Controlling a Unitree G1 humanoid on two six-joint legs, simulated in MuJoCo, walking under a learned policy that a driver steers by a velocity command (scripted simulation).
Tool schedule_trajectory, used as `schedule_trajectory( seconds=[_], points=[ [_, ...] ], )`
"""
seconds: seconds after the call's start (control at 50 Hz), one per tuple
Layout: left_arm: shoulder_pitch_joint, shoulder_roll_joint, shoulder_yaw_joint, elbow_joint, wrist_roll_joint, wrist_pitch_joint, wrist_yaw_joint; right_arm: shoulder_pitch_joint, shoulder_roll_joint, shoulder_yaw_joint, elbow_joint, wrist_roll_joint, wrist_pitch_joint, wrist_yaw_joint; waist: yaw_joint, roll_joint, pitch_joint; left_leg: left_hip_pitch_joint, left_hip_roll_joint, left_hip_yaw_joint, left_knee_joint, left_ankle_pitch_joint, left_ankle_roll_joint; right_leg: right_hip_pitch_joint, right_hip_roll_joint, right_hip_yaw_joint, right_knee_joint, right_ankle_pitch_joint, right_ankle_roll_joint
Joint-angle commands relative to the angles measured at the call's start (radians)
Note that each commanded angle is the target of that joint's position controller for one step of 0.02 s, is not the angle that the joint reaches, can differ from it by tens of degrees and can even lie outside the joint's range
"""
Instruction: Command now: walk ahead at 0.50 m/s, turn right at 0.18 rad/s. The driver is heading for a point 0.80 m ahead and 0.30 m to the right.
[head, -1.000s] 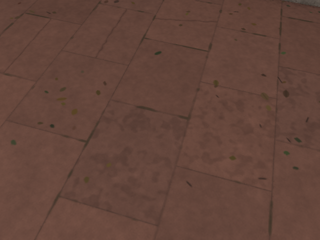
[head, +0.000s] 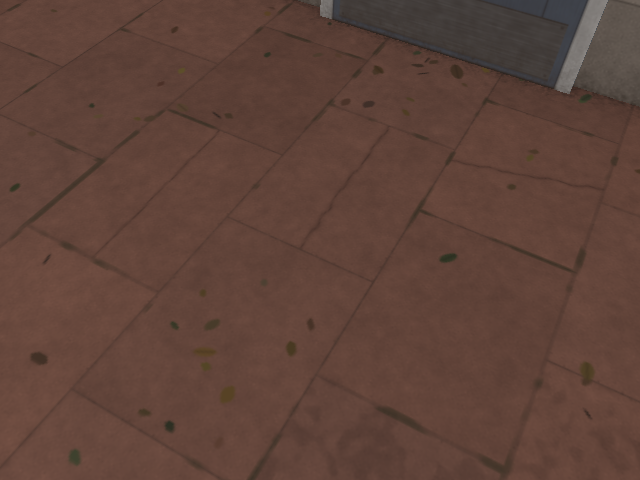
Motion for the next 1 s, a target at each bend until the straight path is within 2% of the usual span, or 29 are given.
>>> schedule_trajectory(
  seconds=[0.02,0.1,0.16,0.2,0.22,0.24,0.26,0.28,0.3,0.32,0.34,0.36,0.38,0.42,0.46,0.56,0.6,0.66,0.7,0.72,0.74,0.76,0.78,0.8,0.82,0.84,0.86,0.9,1.0],
  points=[
    [-0.039,0.025,-0.001,-0.054,-0.005,-0.008,-0.011,-0.061,-0.159,-0.040,-0.060,-0.001,-0.023,-0.014,0.016,0.102,0.035,-0.027,0.263,-0.093,-0.137,0.211,0.141,0.016,0.002,0.007,-0.147,0.168,-0.005],
    [-0.147,0.026,-0.006,-0.104,-0.012,-0.012,-0.026,-0.004,-0.174,-0.047,-0.011,0.008,-0.017,-0.021,-0.029,0.090,0.070,0.075,0.300,-0.031,-0.127,0.205,0.119,0.001,0.032,-0.003,-0.264,0.192,-0.032],
    [-0.185,0.034,-0.003,-0.141,-0.010,-0.014,-0.044,0.005,-0.180,-0.053,0.011,0.016,0.001,-0.028,-0.030,0.097,0.076,0.188,0.334,-0.004,-0.062,0.301,0.095,-0.026,0.049,-0.025,-0.305,0.086,-0.067],
    [-0.152,0.054,0.008,-0.151,-0.007,-0.012,-0.052,-0.016,-0.201,-0.059,0.008,0.018,0.017,-0.036,-0.001,0.125,0.036,0.225,0.332,0.031,0.046,0.589,0.069,0.056,0.095,-0.083,-0.310,-0.021,-0.099],
    [-0.085,0.079,0.023,-0.143,-0.006,-0.009,-0.051,-0.027,-0.214,-0.062,0.003,0.018,0.027,-0.043,0.039,0.143,-0.018,0.227,0.321,0.054,0.156,0.773,0.051,0.160,0.135,-0.120,-0.310,-0.060,-0.118],
    [0.057,0.120,0.050,-0.110,-0.007,-0.006,-0.046,-0.039,-0.211,-0.059,-0.004,0.018,0.037,-0.051,0.114,0.127,-0.098,0.174,0.283,0.097,0.349,0.853,0.020,0.358,0.181,-0.141,-0.354,-0.025,-0.148],
    [0.227,0.199,0.082,-0.079,-0.010,0.000,-0.031,-0.024,-0.189,-0.046,-0.026,0.004,0.035,-0.061,0.180,0.048,-0.205,-0.049,0.245,0.108,0.635,0.633,-0.021,0.670,0.085,0.036,-0.352,0.019,-0.208],
    [0.259,0.299,0.101,-0.079,-0.019,0.000,-0.025,0.085,-0.048,0.002,-0.071,-0.024,0.006,-0.040,0.090,-0.216,-0.310,-0.520,0.035,0.054,1.007,-0.248,-0.096,1.042,-0.173,0.592,-0.423,-0.136,-0.406],
    [0.292,0.216,0.077,-0.091,-0.020,-0.003,-0.023,0.005,-0.113,-0.005,-0.066,0.004,-0.033,-0.024,0.157,-0.123,-0.402,-0.649,0.019,-0.150,1.127,-0.397,-0.083,1.117,-0.209,0.788,-0.561,-0.245,-0.421],
    [0.255,0.174,0.066,-0.090,-0.010,-0.006,-0.019,-0.089,-0.160,-0.017,-0.098,0.041,-0.055,-0.013,0.170,-0.080,-0.261,-0.726,0.071,-0.162,1.126,-0.317,-0.062,1.027,-0.181,0.638,-0.579,-0.195,-0.370],
    [0.196,0.155,0.060,-0.104,-0.010,-0.008,-0.016,-0.132,-0.152,-0.011,-0.111,0.035,-0.066,-0.016,0.138,0.007,-0.174,-0.704,0.115,-0.150,1.051,-0.235,-0.052,0.883,-0.140,0.521,-0.581,-0.113,-0.339],
    [0.133,0.128,0.052,-0.118,-0.007,-0.006,-0.013,-0.156,-0.154,-0.016,-0.113,0.009,-0.067,-0.024,0.099,0.049,-0.104,-0.650,0.144,-0.141,0.961,-0.191,-0.059,0.735,-0.106,0.436,-0.598,-0.006,-0.319],
    [0.097,0.107,0.043,-0.136,0.005,-0.007,-0.009,-0.144,-0.161,-0.024,-0.116,-0.002,-0.058,-0.027,0.061,0.026,-0.084,-0.574,0.164,-0.147,0.915,-0.163,-0.065,0.635,-0.080,0.387,-0.620,0.080,-0.315],
    [0.076,0.106,0.045,-0.149,0.003,-0.006,-0.004,-0.116,-0.140,-0.024,-0.119,-0.008,-0.035,-0.027,0.028,0.004,-0.064,-0.519,0.169,-0.135,0.842,-0.150,-0.090,0.535,-0.054,0.341,-0.656,0.152,-0.325],
    [0.091,0.130,0.052,-0.143,-0.001,-0.009,0.008,-0.142,-0.114,-0.016,-0.129,-0.012,-0.019,-0.031,0.027,0.008,-0.037,-0.511,0.160,-0.112,0.745,-0.093,-0.118,0.459,-0.032,0.282,-0.673,0.201,-0.322],
    [0.161,0.149,0.061,-0.120,-0.015,0.007,0.030,-0.328,-0.072,0.003,-0.169,-0.003,-0.026,-0.020,0.100,-0.024,-0.010,-0.413,0.089,-0.096,0.382,0.232,-0.138,0.395,0.044,0.215,-0.651,0.082,-0.243],
    [0.198,0.152,0.062,-0.107,-0.020,0.014,0.032,-0.377,-0.085,-0.001,-0.183,0.010,-0.033,-0.011,0.119,-0.033,-0.009,-0.382,0.068,-0.107,0.316,0.255,-0.135,0.422,0.027,0.259,-0.626,0.031,-0.235],
    [0.214,0.144,0.062,-0.103,-0.020,0.023,0.036,-0.382,-0.124,-0.018,-0.190,0.016,-0.045,-0.001,0.105,-0.052,-0.013,-0.353,0.060,-0.139,0.240,0.173,-0.107,0.516,-0.008,0.357,-0.544,-0.018,-0.213],
    [0.189,0.134,0.061,-0.111,-0.017,0.028,0.036,-0.302,-0.144,-0.033,-0.171,0.017,-0.053,-0.002,0.053,-0.078,-0.029,-0.243,0.059,-0.125,0.193,0.119,-0.069,0.527,-0.001,0.388,-0.468,0.007,-0.188],
    [0.183,0.101,0.050,-0.120,-0.012,0.026,0.033,-0.212,-0.168,-0.047,-0.153,0.008,-0.058,-0.009,0.007,-0.066,-0.086,-0.089,0.088,-0.132,0.173,0.115,-0.035,0.496,0.044,0.358,-0.364,0.037,-0.158],
    [0.185,0.040,0.028,-0.139,0.003,0.021,0.028,-0.070,-0.221,-0.062,-0.143,-0.008,-0.059,-0.019,-0.052,0.037,-0.217,0.156,0.253,-0.283,0.190,0.061,0.030,0.383,0.106,0.275,-0.098,-0.082,-0.121],
    [0.318,-0.011,0.010,-0.170,-0.025,0.012,0.029,0.013,-0.297,-0.082,-0.106,-0.018,-0.044,-0.015,0.003,0.368,-0.329,0.453,0.469,-0.732,0.107,-0.150,0.192,0.037,0.238,0.136,0.213,-0.491,-0.058],
    [0.314,0.092,0.026,-0.147,-0.034,0.011,0.032,0.002,-0.210,-0.066,-0.115,0.005,-0.038,-0.009,-0.015,0.298,-0.270,0.424,0.488,-0.835,0.058,-0.364,0.187,-0.096,0.153,0.150,0.356,-0.489,-0.042],
    [0.211,0.147,0.043,-0.155,-0.028,0.016,0.032,-0.035,-0.150,-0.049,-0.124,0.008,-0.032,-0.013,-0.043,0.196,-0.146,0.313,0.441,-0.678,0.046,-0.344,0.143,-0.125,0.119,0.137,0.397,-0.393,-0.034],
    [0.158,0.140,0.044,-0.166,-0.017,0.022,0.033,-0.081,-0.133,-0.040,-0.127,-0.001,-0.026,-0.014,-0.029,0.130,-0.078,0.202,0.397,-0.545,0.034,-0.214,0.117,-0.099,0.088,0.106,0.387,-0.320,-0.025],
    [0.124,0.128,0.047,-0.179,-0.008,0.023,0.029,-0.111,-0.111,-0.033,-0.118,-0.004,-0.022,-0.015,-0.014,0.125,-0.025,0.116,0.358,-0.451,0.012,-0.104,0.110,-0.082,0.063,0.102,0.344,-0.273,-0.020],
    [0.126,0.111,0.048,-0.184,-0.014,0.027,0.022,-0.125,-0.100,-0.027,-0.112,-0.009,-0.023,-0.017,0.009,0.154,-0.007,0.056,0.330,-0.374,-0.012,-0.038,0.098,-0.040,0.038,0.095,0.317,-0.244,-0.020],
    [0.130,0.070,0.043,-0.189,-0.022,0.038,0.016,-0.131,-0.097,-0.029,-0.096,-0.003,-0.030,-0.016,0.021,0.174,0.005,0.006,0.308,-0.276,-0.056,0.031,0.105,-0.012,0.023,0.066,0.278,-0.220,-0.014],
    [0.047,0.039,0.031,-0.220,-0.013,0.043,0.005,-0.121,-0.152,-0.048,-0.051,-0.001,-0.031,-0.019,0.016,0.124,0.020,0.035,0.323,-0.114,-0.095,0.203,0.124,-0.059,0.004,0.052,0.088,-0.052,0.005]
  ],
)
